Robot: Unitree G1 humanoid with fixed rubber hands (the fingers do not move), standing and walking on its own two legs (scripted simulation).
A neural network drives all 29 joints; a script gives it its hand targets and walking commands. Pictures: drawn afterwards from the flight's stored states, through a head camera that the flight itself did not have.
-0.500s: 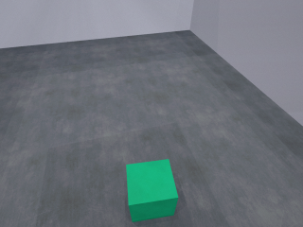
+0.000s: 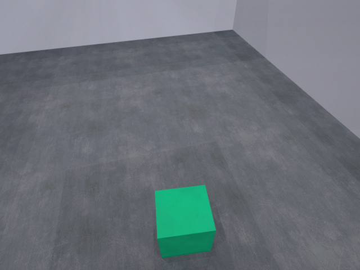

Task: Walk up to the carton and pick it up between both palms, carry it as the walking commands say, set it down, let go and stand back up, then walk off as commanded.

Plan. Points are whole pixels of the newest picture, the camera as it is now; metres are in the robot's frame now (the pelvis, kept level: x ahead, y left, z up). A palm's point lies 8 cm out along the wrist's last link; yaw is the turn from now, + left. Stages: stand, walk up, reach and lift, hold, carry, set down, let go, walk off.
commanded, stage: stand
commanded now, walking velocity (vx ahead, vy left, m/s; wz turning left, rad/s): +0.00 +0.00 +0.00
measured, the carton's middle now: (183, 221) +0.49 +0.04 -0.64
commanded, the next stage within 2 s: walk off in 0.08 s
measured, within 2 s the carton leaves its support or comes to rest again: neither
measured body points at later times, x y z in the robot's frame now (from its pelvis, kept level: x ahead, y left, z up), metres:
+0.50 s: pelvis +0.01 +0.02 +0.00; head -0.01 +0.03 +0.44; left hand +0.06 +0.29 -0.15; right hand +0.06 -0.27 -0.14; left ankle +0.00 +0.12 -0.71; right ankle +0.00 -0.10 -0.74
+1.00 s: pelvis +0.00 +0.12 -0.02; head +0.01 +0.09 +0.43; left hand +0.03 +0.38 -0.15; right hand +0.04 -0.11 -0.19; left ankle +0.01 +0.22 -0.73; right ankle +0.00 +0.05 -0.75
